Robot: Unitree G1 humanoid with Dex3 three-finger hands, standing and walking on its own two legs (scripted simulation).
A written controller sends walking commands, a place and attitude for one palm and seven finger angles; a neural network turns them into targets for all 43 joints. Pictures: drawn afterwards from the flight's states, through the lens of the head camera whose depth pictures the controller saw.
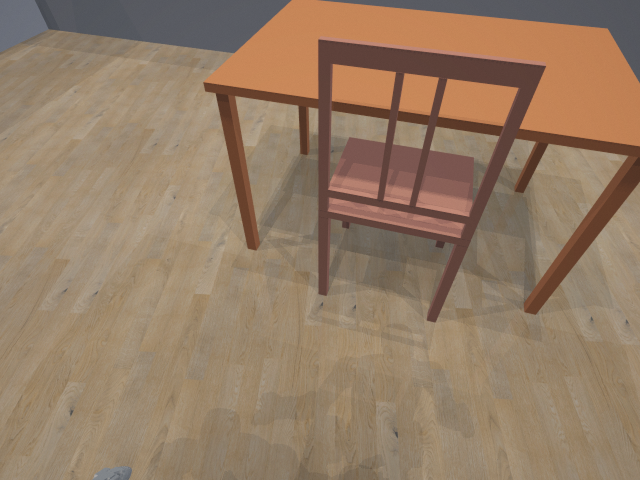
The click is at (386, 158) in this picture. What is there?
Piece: chair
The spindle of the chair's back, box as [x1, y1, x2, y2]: [377, 72, 404, 199]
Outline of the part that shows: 404,73 396,72 377,197 378,199 382,199 384,194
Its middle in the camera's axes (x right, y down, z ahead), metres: +0.17 -0.23 +0.94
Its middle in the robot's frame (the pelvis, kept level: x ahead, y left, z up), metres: +0.87 -0.12 -0.06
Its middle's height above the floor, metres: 0.71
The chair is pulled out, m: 0.00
